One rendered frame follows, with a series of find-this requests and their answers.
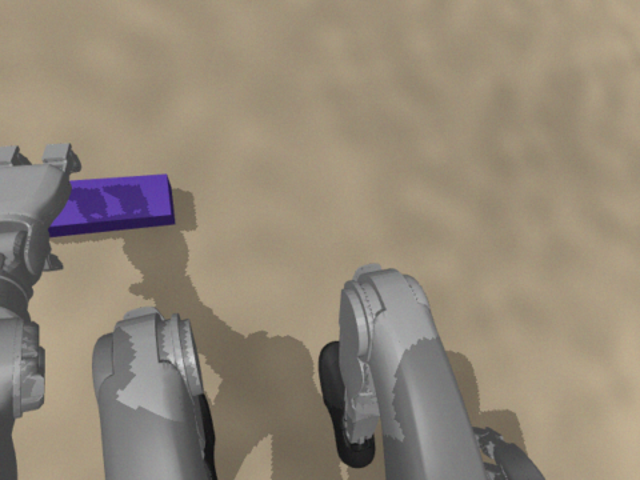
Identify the left robot hand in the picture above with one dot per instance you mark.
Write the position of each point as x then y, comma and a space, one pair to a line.
37, 191

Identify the left robot foot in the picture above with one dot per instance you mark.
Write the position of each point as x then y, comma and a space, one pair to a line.
209, 438

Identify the right robot hand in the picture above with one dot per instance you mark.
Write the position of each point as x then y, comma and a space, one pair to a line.
512, 462

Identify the carton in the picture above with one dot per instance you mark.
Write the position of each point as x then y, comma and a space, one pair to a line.
111, 204

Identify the left robot arm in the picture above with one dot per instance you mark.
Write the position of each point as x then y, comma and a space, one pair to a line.
23, 249

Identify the right robot foot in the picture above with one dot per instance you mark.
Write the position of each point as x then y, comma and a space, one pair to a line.
333, 391

